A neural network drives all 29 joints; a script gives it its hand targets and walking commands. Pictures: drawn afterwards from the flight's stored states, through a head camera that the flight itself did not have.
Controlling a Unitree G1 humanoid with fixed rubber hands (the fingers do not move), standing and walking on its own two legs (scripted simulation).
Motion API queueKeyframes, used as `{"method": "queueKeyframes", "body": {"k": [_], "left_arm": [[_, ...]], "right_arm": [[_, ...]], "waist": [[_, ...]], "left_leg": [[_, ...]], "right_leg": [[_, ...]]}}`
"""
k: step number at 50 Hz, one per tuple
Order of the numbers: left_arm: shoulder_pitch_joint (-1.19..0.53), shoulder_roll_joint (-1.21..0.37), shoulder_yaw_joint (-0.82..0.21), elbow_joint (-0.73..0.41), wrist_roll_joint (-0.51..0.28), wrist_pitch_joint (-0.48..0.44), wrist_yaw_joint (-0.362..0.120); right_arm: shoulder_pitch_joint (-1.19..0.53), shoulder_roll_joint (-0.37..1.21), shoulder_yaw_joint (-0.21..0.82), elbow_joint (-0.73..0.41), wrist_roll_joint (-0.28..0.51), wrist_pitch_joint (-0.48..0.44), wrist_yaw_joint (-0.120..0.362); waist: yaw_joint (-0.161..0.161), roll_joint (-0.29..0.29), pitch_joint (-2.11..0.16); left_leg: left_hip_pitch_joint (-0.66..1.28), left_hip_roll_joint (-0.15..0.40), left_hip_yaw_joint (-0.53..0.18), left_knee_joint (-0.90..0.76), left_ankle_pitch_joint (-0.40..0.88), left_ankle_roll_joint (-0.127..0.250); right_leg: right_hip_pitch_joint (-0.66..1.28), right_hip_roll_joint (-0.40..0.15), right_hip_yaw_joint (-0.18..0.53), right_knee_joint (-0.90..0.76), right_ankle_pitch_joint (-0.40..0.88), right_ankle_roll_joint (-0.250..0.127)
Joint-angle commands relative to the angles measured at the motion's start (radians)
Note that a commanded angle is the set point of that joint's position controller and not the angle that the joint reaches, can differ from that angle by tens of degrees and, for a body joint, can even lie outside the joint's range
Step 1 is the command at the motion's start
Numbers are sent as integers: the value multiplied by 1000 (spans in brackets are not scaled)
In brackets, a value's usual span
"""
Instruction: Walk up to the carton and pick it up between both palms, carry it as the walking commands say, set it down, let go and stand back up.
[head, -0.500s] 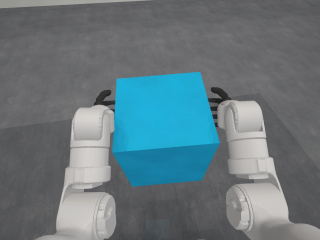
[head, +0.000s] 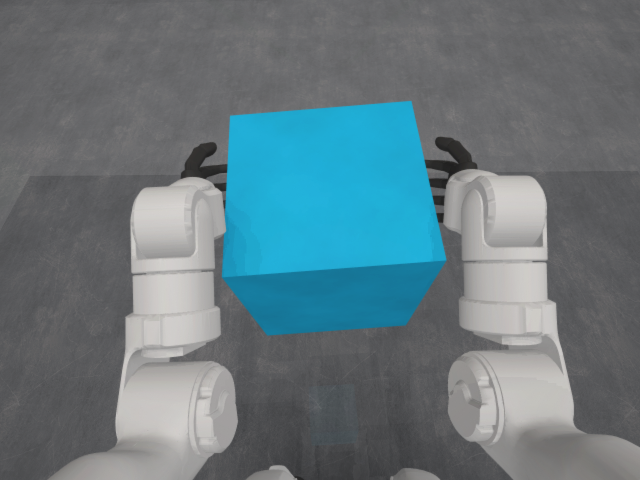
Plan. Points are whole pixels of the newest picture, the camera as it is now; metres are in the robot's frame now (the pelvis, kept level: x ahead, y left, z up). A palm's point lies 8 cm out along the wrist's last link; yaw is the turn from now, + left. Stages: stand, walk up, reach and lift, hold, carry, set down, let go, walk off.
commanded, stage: carry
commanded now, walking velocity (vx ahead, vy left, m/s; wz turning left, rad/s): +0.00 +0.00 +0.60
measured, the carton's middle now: (329, 234) +0.41 -0.01 +0.03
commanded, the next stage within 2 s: none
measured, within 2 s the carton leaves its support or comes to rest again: neither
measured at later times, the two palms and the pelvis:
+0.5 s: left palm (101, 214) +0.37 +0.22 +0.15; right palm (367, 170) +0.44 -0.06 +0.12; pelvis +0.02 +0.00 +0.01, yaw +16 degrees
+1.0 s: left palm out of the picture +0.29 +0.34 +0.13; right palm (237, 178) +0.43 +0.09 +0.12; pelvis +0.03 +0.02 +0.01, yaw +29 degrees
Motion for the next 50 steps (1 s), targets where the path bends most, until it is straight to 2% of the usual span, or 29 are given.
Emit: {"method": "queueKeyframes", "body": {"k": [1,4,7,10,11,12,13,14,16,17,18,20,22,25,26,28,30,31,33,34,37,39,41,42,43,45,46,48,50], "left_arm": [[-590,-1129,-515,-57,-449,-9,-332],[-734,-1139,-550,-130,-490,-33,-336],[-739,-1165,-560,-152,-502,-21,-327],[-704,-1145,-548,-112,-502,-18,-336],[-673,-1149,-540,-141,-500,-20,-341],[-740,-1122,-555,-150,-522,-28,-340],[-867,-1119,-566,-197,-539,-46,-342],[-714,-1136,-539,-94,-498,-30,-348],[-650,-1100,-494,-69,-450,-33,-345],[-658,-1113,-492,-75,-465,-35,-349],[-668,-1093,-491,-122,-458,-37,-346],[-732,-1105,-508,-101,-490,-49,-359],[-723,-1084,-495,-40,-473,-46,-362],[-657,-1090,-477,14,-459,-43,-366],[-635,-1091,-465,-9,-451,-39,-361],[-628,-1095,-474,26,-441,-38,-365],[-600,-1091,-483,12,-438,-42,-359],[-545,-1120,-509,20,-439,-31,-361],[-605,-1125,-539,5,-438,-34,-354],[-589,-1108,-523,46,-426,-36,-350],[-708,-1154,-594,-95,-475,-47,-341],[-719,-1160,-607,-117,-496,-51,-337],[-754,-1167,-610,-101,-507,-42,-334],[-684,-1160,-593,-58,-504,-38,-339],[-723,-1153,-602,-61,-511,-41,-334],[-566,-1166,-559,18,-460,-11,-333],[-648,-1140,-560,-19,-478,-23,-338],[-675,-1170,-581,-74,-491,-18,-334],[-705,-1131,-582,-78,-487,-34,-333]], "right_arm": [[-625,1171,538,-11,462,-18,303],[-766,1152,567,-142,493,-58,302],[-686,1151,510,-119,446,-52,293],[-679,1134,520,-114,427,-55,289],[-662,1143,525,-140,421,-56,284],[-707,1138,542,-138,439,-63,275],[-779,1153,565,-139,467,-67,278],[-736,1150,574,-128,455,-60,274],[-721,1165,599,-111,492,-63,278],[-694,1174,621,-135,487,-64,267],[-657,1190,612,-103,488,-62,276],[-792,1168,638,-163,493,-80,261],[-799,1151,653,-130,502,-74,258],[-808,1147,653,-124,495,-72,251],[-738,1177,631,-69,495,-59,262],[-781,1169,632,-81,491,-61,261],[-719,1143,617,-70,492,-62,269],[-649,1147,593,-42,469,-54,276],[-642,1141,570,-1,462,-61,293],[-664,1146,572,-4,472,-61,300],[-652,1150,547,-58,466,-67,317],[-669,1130,554,-101,470,-70,310],[-685,1110,529,-111,450,-74,303],[-698,1099,542,-118,452,-73,292],[-720,1086,547,-129,452,-78,289],[-595,1115,504,-49,416,-48,298],[-672,1097,536,-81,437,-61,298],[-605,1131,500,-38,420,-49,299],[-685,1093,559,-108,436,-70,292]], "waist": [[4,153,-587],[2,183,-559],[-3,289,-598],[9,204,-616],[21,194,-681],[34,31,-675],[31,-224,-660],[29,-216,-665],[36,-137,-617],[33,-187,-607],[34,-140,-623],[33,-273,-587],[42,-240,-564],[48,-314,-552],[52,-240,-543],[47,-301,-560],[29,-190,-582],[15,-77,-605],[7,281,-590],[13,215,-602],[1,245,-614],[0,209,-603],[-3,256,-597],[1,267,-599],[-4,180,-587],[3,292,-588],[8,238,-614],[9,325,-634],[31,157,-663]], "left_leg": [[702,329,-417,-46,1210,147],[583,269,-352,-81,964,135],[510,226,-380,-70,993,124],[382,209,-366,-2,878,96],[267,176,-289,84,859,59],[18,113,-199,180,453,-16],[-251,-15,-70,336,-236,-51],[-303,24,-16,424,-327,-59],[-350,50,4,432,-228,-75],[-359,44,22,414,-202,-73],[-316,39,30,445,-162,-77],[-274,39,54,386,-121,-83],[-262,46,80,313,-112,-81],[-213,23,128,150,-39,-80],[-163,20,159,96,5,-71],[-81,9,163,16,11,-61],[63,-11,170,-217,189,-54],[267,42,89,-205,387,-24],[677,341,-465,-34,1476,150],[704,350,-509,-35,1339,163],[612,277,-357,-90,1030,148],[553,252,-352,-102,992,145],[561,245,-436,-115,971,157],[527,229,-396,-107,902,149],[492,224,-409,-116,901,139],[421,225,-432,-135,836,125],[422,229,-447,-113,817,113],[337,198,-417,-81,864,98],[101,164,-341,2,618,30]], "right_leg": [[-284,78,98,237,-139,40],[-207,105,95,77,-27,28],[-63,179,80,-70,28,9],[136,159,77,-279,147,-14],[314,108,102,-378,338,-34],[558,-59,191,-403,693,-70],[765,-246,310,-306,1279,-150],[767,-341,336,-276,1477,-222],[780,-275,229,-283,1367,-194],[786,-236,198,-289,1353,-174],[726,-228,165,-295,1300,-165],[689,-192,64,-311,1192,-129],[692,-208,47,-305,1166,-137],[699,-173,-43,-259,1158,-88],[660,-177,-60,-240,1169,-84],[630,-184,-73,-202,1129,-66],[591,-155,-108,-96,1052,-24],[387,-130,-102,-20,823,7],[-188,79,-10,250,-153,66],[-241,82,98,281,-187,58],[-216,76,75,203,-72,75],[-169,98,83,153,-25,63],[-147,150,83,67,-40,61],[-112,142,108,-26,-3,41],[-65,174,58,-54,-6,50],[8,187,78,-95,37,37],[44,169,115,-151,56,15],[176,184,63,-214,117,8],[488,101,76,-417,311,-39]]}}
